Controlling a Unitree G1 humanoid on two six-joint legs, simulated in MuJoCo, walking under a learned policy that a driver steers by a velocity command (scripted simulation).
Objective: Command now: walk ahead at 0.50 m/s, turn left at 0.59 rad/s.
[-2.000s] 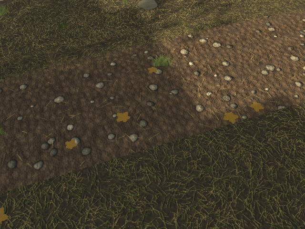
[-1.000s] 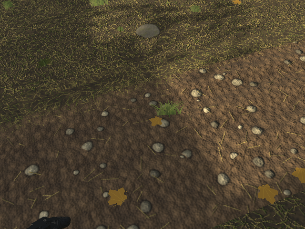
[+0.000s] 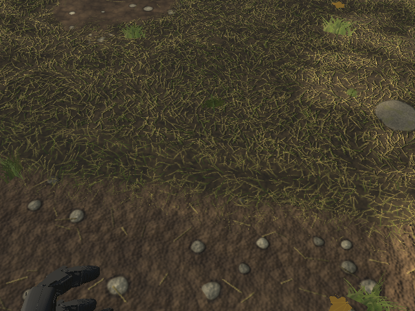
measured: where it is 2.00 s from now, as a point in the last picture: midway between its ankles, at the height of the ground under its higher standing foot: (181, 156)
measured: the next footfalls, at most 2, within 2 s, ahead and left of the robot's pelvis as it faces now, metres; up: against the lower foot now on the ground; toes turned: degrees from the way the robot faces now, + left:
right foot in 0.08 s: +0.23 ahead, -0.13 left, +0.00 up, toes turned +6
left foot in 0.60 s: +0.43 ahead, +0.20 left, +0.00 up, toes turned +20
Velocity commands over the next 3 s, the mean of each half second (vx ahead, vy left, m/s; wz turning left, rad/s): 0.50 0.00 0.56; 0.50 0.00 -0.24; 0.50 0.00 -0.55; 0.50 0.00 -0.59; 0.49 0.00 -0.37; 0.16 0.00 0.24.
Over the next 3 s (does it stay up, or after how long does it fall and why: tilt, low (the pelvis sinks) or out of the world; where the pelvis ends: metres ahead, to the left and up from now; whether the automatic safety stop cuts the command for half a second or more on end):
stays up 1.41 -0.22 -0.01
